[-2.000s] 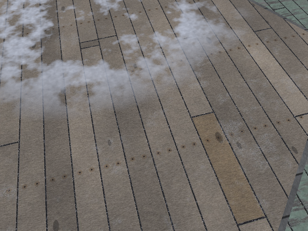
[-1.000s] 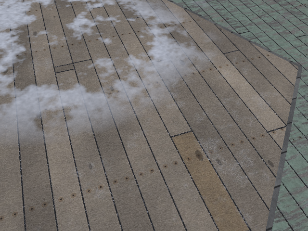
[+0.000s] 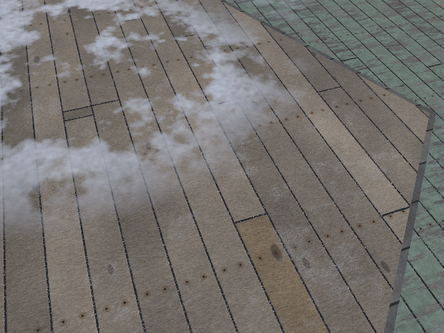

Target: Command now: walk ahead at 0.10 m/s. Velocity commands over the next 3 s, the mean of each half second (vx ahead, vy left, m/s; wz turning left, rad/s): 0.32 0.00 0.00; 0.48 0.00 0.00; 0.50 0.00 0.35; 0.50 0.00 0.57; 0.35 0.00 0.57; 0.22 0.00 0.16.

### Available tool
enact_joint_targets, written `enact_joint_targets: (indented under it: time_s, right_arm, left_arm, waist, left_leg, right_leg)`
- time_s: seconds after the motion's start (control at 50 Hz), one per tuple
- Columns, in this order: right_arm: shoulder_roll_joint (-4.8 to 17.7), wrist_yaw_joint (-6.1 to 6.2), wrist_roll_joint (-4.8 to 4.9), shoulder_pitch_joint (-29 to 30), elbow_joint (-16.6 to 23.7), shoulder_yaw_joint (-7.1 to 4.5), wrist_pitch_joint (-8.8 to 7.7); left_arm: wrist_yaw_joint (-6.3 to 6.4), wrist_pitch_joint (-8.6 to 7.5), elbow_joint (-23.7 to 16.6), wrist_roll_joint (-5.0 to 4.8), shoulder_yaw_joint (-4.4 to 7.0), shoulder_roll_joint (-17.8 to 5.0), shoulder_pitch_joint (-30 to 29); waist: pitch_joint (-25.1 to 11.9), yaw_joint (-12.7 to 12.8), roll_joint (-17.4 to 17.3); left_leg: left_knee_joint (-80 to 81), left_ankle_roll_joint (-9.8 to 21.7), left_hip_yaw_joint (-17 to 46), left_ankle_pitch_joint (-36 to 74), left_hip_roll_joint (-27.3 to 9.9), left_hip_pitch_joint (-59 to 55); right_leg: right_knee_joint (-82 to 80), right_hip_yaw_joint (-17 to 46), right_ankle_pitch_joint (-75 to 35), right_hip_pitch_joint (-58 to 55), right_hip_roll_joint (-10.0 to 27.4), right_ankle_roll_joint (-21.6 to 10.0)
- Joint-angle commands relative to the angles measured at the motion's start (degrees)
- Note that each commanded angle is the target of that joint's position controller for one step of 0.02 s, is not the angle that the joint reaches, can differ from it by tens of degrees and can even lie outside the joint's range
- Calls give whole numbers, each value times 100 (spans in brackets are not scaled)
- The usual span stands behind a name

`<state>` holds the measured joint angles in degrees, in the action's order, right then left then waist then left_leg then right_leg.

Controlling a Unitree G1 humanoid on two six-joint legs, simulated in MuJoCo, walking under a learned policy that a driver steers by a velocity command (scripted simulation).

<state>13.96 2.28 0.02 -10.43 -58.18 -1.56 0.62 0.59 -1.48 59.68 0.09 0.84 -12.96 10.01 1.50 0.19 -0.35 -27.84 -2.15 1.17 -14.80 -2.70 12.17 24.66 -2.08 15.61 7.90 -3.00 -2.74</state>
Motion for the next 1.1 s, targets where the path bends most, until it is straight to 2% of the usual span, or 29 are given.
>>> enact_joint_targets:
  time_s: [0.02, 0.06, 0.1, 0.16, 0.2, 0.22, 0.24, 0.26, 0.28, 0.3, 0.32, 0.34, 0.36, 0.4, 0.5, 0.62, 0.68, 0.7, 0.72, 0.74, 0.76, 0.78, 0.8, 0.82, 0.86, 0.9, 0.98, 1.0, 1.1]
  right_arm:
    - [647, -8, 40, -215, 16, -164, -110]
    - [552, -22, 79, -111, 28, -162, -159]
    - [418, -68, 124, 311, 261, -123, -316]
    - [439, -215, 166, 510, 401, -127, -580]
    - [499, -307, 205, 76, 229, -172, -667]
    - [577, -307, 193, -540, -51, -244, -662]
    - [900, -279, 142, -1312, -307, -386, -644]
    - [1562, -281, 147, -2143, -490, -577, -653]
    - [1181, -314, 71, -2147, -447, -423, -692]
    - [733, -326, 15, -1754, -311, -277, -743]
    - [739, -339, 21, -1450, -210, -273, -766]
    - [488, -376, 47, -1174, -104, -186, -758]
    - [604, -371, 44, -1094, -83, -182, -750]
    - [472, -357, 27, -1265, -124, -121, -683]
    - [749, -176, -21, -1393, -81, -141, -604]
    - [774, -139, 69, -1742, -227, -208, -572]
    - [969, -117, 32, -1513, -140, -300, -485]
    - [954, -116, 3, -1410, -105, -299, -419]
    - [877, -124, -27, -1330, -15, -255, -396]
    - [259, -199, -30, -1909, 90, -85, -462]
    - [50, -255, 67, -1950, 20, 7, -629]
    - [610, -279, 247, -1371, 217, -157, -756]
    - [781, -262, 330, -927, 378, -197, -824]
    - [766, -199, 250, -639, 427, -239, -830]
    - [548, -141, 146, -966, 376, -274, -679]
    - [332, -116, 133, -1016, 408, -253, -553]
    - [462, -97, 19, -58, 795, -284, -537]
    - [467, -125, 1, 153, 848, -281, -560]
    - [305, -283, 124, 1021, 1104, -162, -590]
  left_arm:
    - [75, 74, -57, -53, 159, -727, 331]
    - [75, 90, -82, -106, 221, -858, 391]
    - [67, -16, -42, -168, 312, -1157, 687]
    - [42, -237, -74, -137, 354, -1168, 725]
    - [-2, -247, -204, -207, 352, -1117, 387]
    - [-17, -217, -332, -222, 348, -1130, 63]
    - [-23, -234, -524, -197, 295, -997, -302]
    - [-13, -318, -783, -95, 203, -662, -461]
    - [-16, -414, -786, -88, 198, -676, -363]
    - [-78, -478, -671, -186, 236, -790, -156]
    - [-110, -484, -619, -298, 226, -722, 50]
    - [-108, -458, -619, -260, 276, -839, -152]
    - [-117, -442, -656, -233, 292, -791, -213]
    - [-185, -378, -661, -148, 280, -648, -257]
    - [-179, -338, -1131, -128, 167, -333, -1396]
    - [-307, -395, -1504, -188, 160, -469, -2095]
    - [-312, -421, -1407, -177, 340, -834, -1413]
    - [-276, -402, -1161, -185, 466, -1024, -568]
    - [-219, -363, -871, -166, 581, -1237, 446]
    - [-175, -333, -699, 4, 694, -1677, 1334]
    - [-190, -321, -636, -24, 587, -1412, 1367]
    - [-210, -369, -681, -108, 472, -1072, 765]
    - [-218, -411, -803, -105, 397, -852, 219]
    - [-267, -467, -826, -51, 336, -693, -125]
    - [-309, -533, -801, 39, 274, -526, -389]
    - [-286, -541, -685, 9, 283, -644, -263]
    - [-96, -527, -541, 10, 360, -1012, 248]
    - [-72, -513, -521, -27, 339, -930, 382]
    - [-24, -470, -332, -71, 365, -1078, 914]
  waist:
    - [-236, 12, -105]
    - [134, 96, 203]
    - [679, 225, 703]
    - [877, 149, 756]
    - [568, -171, 638]
    - [314, -477, 517]
    - [97, -810, 34]
    - [-237, -1004, -1478]
    - [-413, -881, -1423]
    - [-116, -607, -745]
    - [-128, -357, -703]
    - [114, -293, -192]
    - [204, -231, -492]
    - [261, -204, -470]
    - [595, -374, -355]
    - [733, -361, -434]
    - [30, 162, -667]
    - [-476, 594, -711]
    - [-1053, 1018, -655]
    - [-1987, 827, 483]
    - [-2492, 751, 1212]
    - [-1484, 691, 940]
    - [-759, 486, 577]
    - [-313, 277, 53]
    - [-222, -130, 303]
    - [-29, -246, 390]
    - [235, -36, 283]
    - [262, 47, 191]
    - [255, 377, 230]
  left_leg:
    - [40, 309, -94, 612, 111, -288]
    - [-372, 394, -278, -975, 308, 424]
    - [-1053, 467, -411, -1072, 280, 1474]
    - [-1384, 706, -117, -1288, -57, 2128]
    - [-441, 792, -305, -736, -11, 1165]
    - [59, 795, -453, -132, 197, -121]
    - [417, 952, 233, -100, -60, -1217]
    - [1171, 1577, 2359, -5, -1225, -2436]
    - [1478, 1933, 3540, 599, -1873, -2853]
    - [1179, 1717, 2801, 1548, -1771, -2638]
    - [1228, 1621, 2327, 1355, -1659, -2513]
    - [1445, 1353, 1802, 1447, -1355, -2339]
    - [1529, 1318, 1483, 1969, -1381, -2007]
    - [1659, 1239, 905, 2513, -1057, -1740]
    - [2148, 1151, 297, 2549, -762, -1080]
    - [2155, 1129, 98, 2705, -1081, -1648]
    - [1105, 985, -4, 5139, -1193, -2154]
    - [124, 877, -144, 5779, -1039, -2036]
    - [-1171, 726, -194, 5195, -842, -1087]
    - [-3462, 390, -312, 2550, -13, 1221]
    - [-4859, 365, 411, -1655, 690, 2175]
    - [-5342, 520, 710, -1519, 307, 2790]
    - [-5159, 619, 524, -1002, -23, 2815]
    - [-4709, 644, 386, -571, -286, 2537]
    - [-4233, 584, 436, -219, -591, 1810]
    - [-3827, 478, 342, -205, -681, 1724]
    - [-2434, 200, 251, 1034, -766, 2487]
    - [-2010, 186, 177, 1365, -702, 2522]
    - [-714, 258, -117, 2163, -388, 2340]
  right_leg:
    - [-256, 293, -432, 128, 316, -160]
    - [-557, 861, 1696, 285, 652, -502]
    - [-1255, 2213, 2744, 78, 1650, -1025]
    - [-1237, 2690, 1325, -347, 2225, -1276]
    - [-913, 1932, 300, -140, 1948, -967]
    - [-602, 1364, -69, 531, 1546, -715]
    - [428, 675, -946, 1320, 981, -372]
    - [2585, -229, -420, 2568, 48, 162]
    - [3792, 386, 1575, 3416, -84, 189]
    - [4380, 879, 1441, 3614, 233, 32]
    - [4460, 754, 978, 3733, 475, -79]
    - [4253, 590, 469, 3850, 715, -169]
    - [3973, 546, 108, 3658, 853, -154]
    - [3596, 317, -233, 3342, 900, 14]
    - [1700, -57, -1314, 3051, 705, 247]
    - [552, -43, -1774, 2752, 545, -76]
    - [574, -205, -1262, 1723, 190, -353]
    - [516, -327, -1239, 729, 14, -502]
    - [631, 32, -1277, -865, 335, -720]
    - [501, 2480, -139, -3153, 1852, -1570]
    - [-705, 4676, 781, -3448, 2602, -1970]
    - [-978, 4105, 1136, -2647, 2337, -1627]
    - [-1151, 3187, 770, -1633, 2160, -1400]
    - [-1328, 2507, 14, -703, 1874, -1187]
    - [-1652, 1910, -348, 295, 1623, -1127]
    - [-1907, 1519, -436, 783, 1537, -1200]
    - [-2100, 1160, -831, 592, 1492, -1201]
    - [-2045, 922, -1155, 444, 1346, -1089]
    - [-1953, 315, -1277, -262, 1403, -857]
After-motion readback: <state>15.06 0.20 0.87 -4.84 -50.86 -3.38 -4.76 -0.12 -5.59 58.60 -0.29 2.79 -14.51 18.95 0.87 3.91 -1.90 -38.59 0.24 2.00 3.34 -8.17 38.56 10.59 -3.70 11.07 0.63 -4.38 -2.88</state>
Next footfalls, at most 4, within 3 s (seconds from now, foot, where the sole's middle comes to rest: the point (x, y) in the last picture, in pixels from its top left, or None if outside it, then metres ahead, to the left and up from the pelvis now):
0.72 right None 0.47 -0.07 -0.78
1.26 left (175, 259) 0.76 0.19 -0.78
1.76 right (216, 185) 1.08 0.05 -0.78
2.30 left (124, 166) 1.18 0.42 -0.78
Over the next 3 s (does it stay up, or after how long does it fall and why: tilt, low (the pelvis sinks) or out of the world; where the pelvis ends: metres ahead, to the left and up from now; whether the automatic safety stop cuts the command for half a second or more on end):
stays up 1.26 0.37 0.01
